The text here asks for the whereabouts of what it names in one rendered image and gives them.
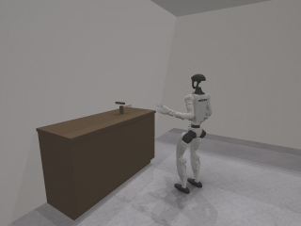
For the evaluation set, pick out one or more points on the robot right upper arm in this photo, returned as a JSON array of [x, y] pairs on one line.
[[208, 105]]

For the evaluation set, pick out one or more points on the counter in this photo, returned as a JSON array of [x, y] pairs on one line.
[[85, 159]]

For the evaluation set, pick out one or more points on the robot left forearm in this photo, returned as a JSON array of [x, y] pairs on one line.
[[179, 115]]

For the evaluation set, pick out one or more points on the robot torso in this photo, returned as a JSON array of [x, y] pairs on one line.
[[199, 105]]

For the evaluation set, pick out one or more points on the left robot foot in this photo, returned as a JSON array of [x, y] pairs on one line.
[[185, 189]]

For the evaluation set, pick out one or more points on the robot right forearm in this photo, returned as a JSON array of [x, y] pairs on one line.
[[205, 118]]

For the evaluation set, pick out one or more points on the robot left upper arm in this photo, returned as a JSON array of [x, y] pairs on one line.
[[189, 105]]

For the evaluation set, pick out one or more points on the robot left hand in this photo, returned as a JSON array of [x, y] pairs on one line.
[[164, 110]]

